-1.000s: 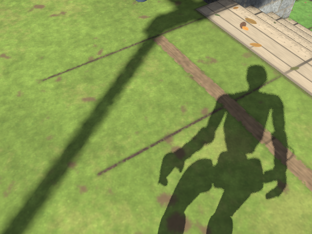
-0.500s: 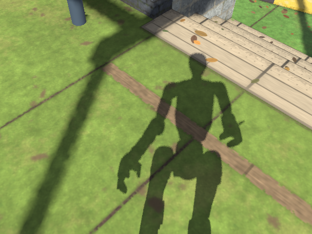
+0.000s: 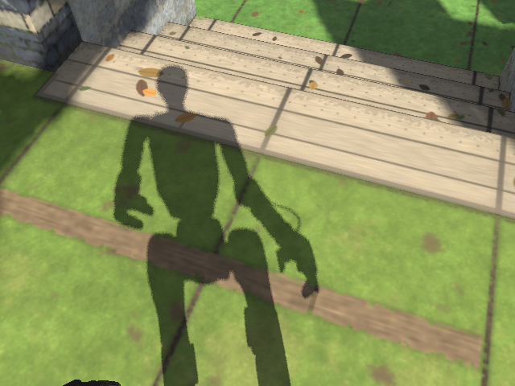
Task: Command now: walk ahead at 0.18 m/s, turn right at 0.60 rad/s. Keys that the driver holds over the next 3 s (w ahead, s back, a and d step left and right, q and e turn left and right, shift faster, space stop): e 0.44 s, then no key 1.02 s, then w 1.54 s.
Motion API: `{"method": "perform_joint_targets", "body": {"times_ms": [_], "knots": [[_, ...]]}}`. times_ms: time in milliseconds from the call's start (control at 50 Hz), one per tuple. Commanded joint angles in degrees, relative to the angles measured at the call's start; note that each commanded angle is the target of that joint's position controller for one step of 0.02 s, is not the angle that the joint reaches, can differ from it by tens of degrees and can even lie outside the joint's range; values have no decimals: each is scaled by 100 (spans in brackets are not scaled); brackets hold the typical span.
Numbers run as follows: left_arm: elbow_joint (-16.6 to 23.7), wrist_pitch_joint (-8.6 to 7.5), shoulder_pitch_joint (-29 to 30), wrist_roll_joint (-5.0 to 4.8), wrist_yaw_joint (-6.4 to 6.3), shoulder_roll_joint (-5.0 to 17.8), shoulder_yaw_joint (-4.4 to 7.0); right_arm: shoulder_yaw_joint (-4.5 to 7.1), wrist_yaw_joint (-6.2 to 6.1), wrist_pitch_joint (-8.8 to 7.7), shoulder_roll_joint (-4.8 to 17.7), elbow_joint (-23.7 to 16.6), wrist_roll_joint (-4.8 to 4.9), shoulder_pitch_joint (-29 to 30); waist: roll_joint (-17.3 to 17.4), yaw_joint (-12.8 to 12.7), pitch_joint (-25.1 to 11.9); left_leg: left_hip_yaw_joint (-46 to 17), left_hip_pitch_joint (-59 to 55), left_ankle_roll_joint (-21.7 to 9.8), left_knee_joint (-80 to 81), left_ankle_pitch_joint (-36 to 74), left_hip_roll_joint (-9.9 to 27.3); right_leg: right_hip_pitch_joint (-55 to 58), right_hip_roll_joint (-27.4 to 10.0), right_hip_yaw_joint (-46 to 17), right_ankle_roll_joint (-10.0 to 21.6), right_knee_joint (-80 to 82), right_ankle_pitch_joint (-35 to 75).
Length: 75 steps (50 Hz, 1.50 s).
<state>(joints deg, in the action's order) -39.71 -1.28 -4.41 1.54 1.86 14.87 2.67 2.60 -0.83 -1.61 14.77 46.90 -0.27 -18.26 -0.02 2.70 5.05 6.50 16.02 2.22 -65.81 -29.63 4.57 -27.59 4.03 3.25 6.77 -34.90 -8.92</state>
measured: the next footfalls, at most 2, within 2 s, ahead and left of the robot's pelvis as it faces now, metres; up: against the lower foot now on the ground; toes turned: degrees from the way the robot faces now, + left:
left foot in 0.56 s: +0.17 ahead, +0.12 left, +0.00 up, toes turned -23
right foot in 0.92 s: +0.05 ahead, -0.06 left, +0.00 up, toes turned -16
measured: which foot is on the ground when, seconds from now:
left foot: up 0.00-0.54, down 0.56-1.00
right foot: down 0.00-0.56, up 0.58-0.90, down 0.92-1.00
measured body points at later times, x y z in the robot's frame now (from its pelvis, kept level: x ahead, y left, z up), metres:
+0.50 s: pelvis +0.08 +0.02 +0.02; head +0.11 +0.02 +0.47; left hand +0.23 +0.28 -0.09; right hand +0.17 -0.27 -0.08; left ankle +0.13 +0.15 -0.69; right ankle +0.10 -0.05 -0.72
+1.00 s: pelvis +0.08 +0.04 +0.02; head +0.10 +0.04 +0.47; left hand +0.27 +0.25 -0.10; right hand +0.07 -0.23 -0.10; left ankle +0.13 +0.14 -0.72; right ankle +0.01 -0.05 -0.72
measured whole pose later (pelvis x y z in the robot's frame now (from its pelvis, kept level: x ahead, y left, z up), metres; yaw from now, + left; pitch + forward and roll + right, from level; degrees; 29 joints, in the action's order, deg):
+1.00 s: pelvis +0.08 +0.04 +0.02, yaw -21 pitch -1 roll +0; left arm -50.0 1.9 -11.2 0.7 -1.1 14.2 0.6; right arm 0.6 -0.6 1.0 14.2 46.4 -0.6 -13.7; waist 0.8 1.5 2.8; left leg -0.9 10.8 -1.3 -24.9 -12.5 -1.7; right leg -6.5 2.6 -4.6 0.9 -23.2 -15.0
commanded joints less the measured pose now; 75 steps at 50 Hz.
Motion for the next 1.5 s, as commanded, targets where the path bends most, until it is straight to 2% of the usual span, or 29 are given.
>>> {"method": "perform_joint_targets", "body": {"times_ms": [20,40,60,120,220,300,400,480,520,540,560,580,600,620,640,680,700,760,820,860,900,920,940,960,980,1040,1220,1460,1500], "knots": [[84,98,-1081,-207,-202,922,344,86,-25,-22,563,-595,-39,47,-49,-459,-1407,-751,2065,18,-1116,320,91,2825,-1950,-2198,1248,1147,4320],[70,108,-907,-230,-232,744,283,97,-28,59,589,-633,-135,105,-164,-262,-1036,-807,1871,30,-699,435,180,2253,-1612,-2006,1004,1325,3852],[107,116,-757,-199,-240,628,243,108,-23,176,617,-580,-202,-78,-236,-123,-948,-776,1553,57,-514,542,165,1811,-1430,-1853,900,1469,3630],[97,52,-808,-85,-177,875,313,102,-11,350,527,-580,-179,-191,-162,-22,-1157,-747,1270,84,-151,798,12,1432,-1241,-1794,843,1573,3455],[73,138,-1075,-91,-193,959,360,131,-56,441,587,-807,-172,488,-371,-271,-1010,-934,1723,115,502,1133,-65,1497,-1133,-2341,708,1839,1387],[46,203,-1331,-74,-214,994,393,132,-91,449,602,-947,-139,885,-466,-446,-857,-1094,1978,101,992,1091,-176,1841,-1150,-2843,670,1855,531],[40,241,-1441,-32,-202,1047,427,93,-120,375,591,-1069,-55,1079,-573,-522,-811,-1134,1562,-42,1742,745,-470,1991,-1081,-3209,647,1583,932],[59,287,-1259,-19,-170,1044,428,62,-152,302,628,-1067,43,827,-692,-413,-899,-1055,715,-204,2609,536,-701,1928,-1010,-3407,528,1337,1743],[49,315,-1074,-75,-182,979,396,40,-186,258,578,-969,43,460,-645,-191,-898,-934,-116,-302,3750,1068,-743,1657,-814,-3343,265,1153,1681],[52,319,-1011,-134,-213,894,359,46,-217,218,618,-926,-14,313,-505,-99,-865,-1038,-700,-368,4567,1629,-562,1292,-609,-3225,10,967,1038],[78,306,-1228,-156,-232,581,272,91,-258,195,952,-1014,-112,521,415,-315,-843,-2076,-1047,-623,5159,1536,443,779,-110,-2628,-338,208,-611],[149,290,-1464,-141,-261,502,245,120,-227,220,1351,-1265,-117,994,1228,-505,-682,-3478,-1118,-1166,5370,2608,1676,-113,836,-1496,-562,-648,-2163],[85,307,-1300,45,-265,966,360,168,-175,240,1308,-1107,-123,656,1029,-311,-658,-3492,-449,-1759,5114,3364,1865,179,576,-1291,-638,-1719,-2503],[16,319,-1278,28,-245,989,379,68,-122,218,951,-1076,-68,767,647,-449,-528,-3067,-290,-1742,5054,3532,1534,300,456,-1402,-674,-2117,-2208],[-102,349,-1306,-3,-217,915,363,20,-89,203,747,-1076,-47,1024,506,-551,-376,-2466,-174,-1513,4990,3498,1097,394,392,-1400,-743,-2314,-1845],[-208,403,-1378,-38,-150,818,320,-3,-111,185,712,-1081,-78,1099,855,-546,-510,-1917,-509,-1305,4804,4154,675,359,450,-1299,-859,-2481,-1607],[-238,418,-1310,-56,-141,762,286,-7,-107,178,709,-1023,-74,962,820,-473,-561,-1784,-670,-1299,4719,4486,611,369,448,-1237,-913,-2360,-1615],[-242,454,-952,-106,-156,554,156,-2,-88,156,741,-824,-54,606,824,-255,-667,-1734,-1189,-1311,4537,4690,611,486,245,-1042,-995,-1374,-1669],[-337,485,-781,-156,-196,479,53,37,-32,200,857,-665,-89,438,1089,-109,-709,-1794,-1194,-1306,4442,4620,565,1117,64,-588,-921,-186,-1779],[-472,459,-887,-190,-243,479,22,61,-6,242,905,-549,-81,386,1086,-182,-697,-1855,-1163,-1239,4294,4777,535,1513,38,-461,-804,751,-1247],[-636,356,-1043,-117,-304,531,-10,48,-7,230,845,-466,-43,391,788,-324,-754,-1846,-709,-883,4150,4479,475,2455,-234,-749,-635,2002,204],[-637,278,-1007,-25,-347,768,7,7,15,177,713,-502,-27,326,395,-230,-961,-1754,-287,-655,4096,3770,377,3034,-765,-1303,-515,1915,638],[-666,249,-634,-32,-358,1032,39,-49,44,145,513,-538,24,216,-444,92,-772,-1305,-190,-500,4341,2561,-113,2643,-1183,-1699,-275,1537,1460],[-708,216,-511,-89,-321,695,-47,-63,12,179,536,-378,-18,324,-385,-54,-749,-1204,-697,-442,4533,1974,-188,2193,-1215,-1609,-183,1495,1158],[-749,185,-449,-91,-310,588,-89,-36,-4,202,621,-317,-46,489,-384,-130,-505,-1235,-673,-420,4560,2084,-204,2050,-1004,-1499,-275,1525,731],[-1065,147,-696,-101,-383,651,-109,-10,21,214,693,-145,-45,462,-477,-190,-394,-1260,-762,-457,4484,2688,-92,1986,-822,-1388,-364,1640,636],[-1646,118,-688,-113,-399,592,-173,-83,-10,229,545,550,-39,352,-77,-161,-203,-1266,-797,-364,4669,2361,-78,1800,-813,-1417,-311,1868,133],[-2210,100,-926,-119,-412,429,-249,-178,-61,215,430,1184,-35,249,-11,-175,-219,-1272,-793,-377,4658,2314,-23,1753,-750,-1341,-295,1903,108],[-2276,130,-1082,-116,-413,534,-204,-167,-52,229,438,1236,-60,210,-160,-219,-282,-1083,-690,-419,4409,1186,-264,1695,-668,-1420,-175,2017,-1354]]}}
